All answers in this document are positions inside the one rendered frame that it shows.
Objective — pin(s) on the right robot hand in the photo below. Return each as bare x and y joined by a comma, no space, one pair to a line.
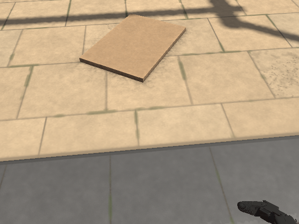
266,211

